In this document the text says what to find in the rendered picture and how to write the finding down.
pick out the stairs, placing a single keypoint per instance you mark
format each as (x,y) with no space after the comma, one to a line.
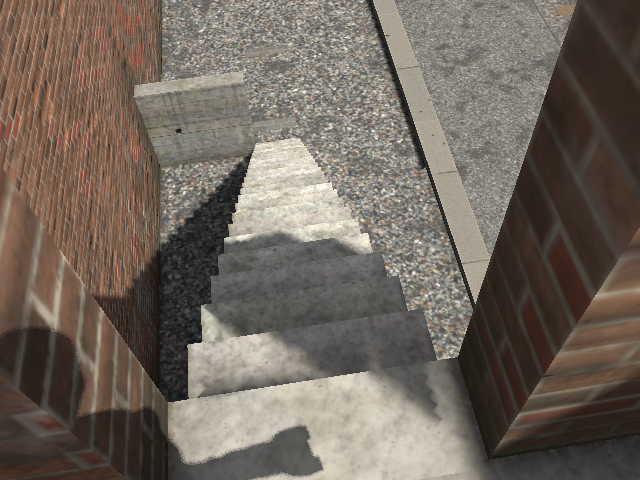
(300,294)

